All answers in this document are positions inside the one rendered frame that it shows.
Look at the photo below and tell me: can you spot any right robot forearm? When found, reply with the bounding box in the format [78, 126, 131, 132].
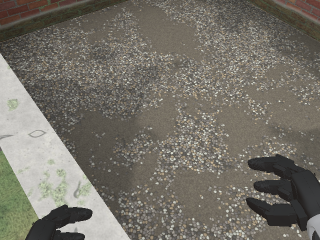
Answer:
[306, 214, 320, 240]

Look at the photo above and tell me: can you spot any right robot hand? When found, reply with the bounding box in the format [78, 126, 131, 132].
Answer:
[246, 154, 320, 232]

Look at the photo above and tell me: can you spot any left robot hand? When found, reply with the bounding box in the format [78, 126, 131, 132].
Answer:
[25, 204, 93, 240]

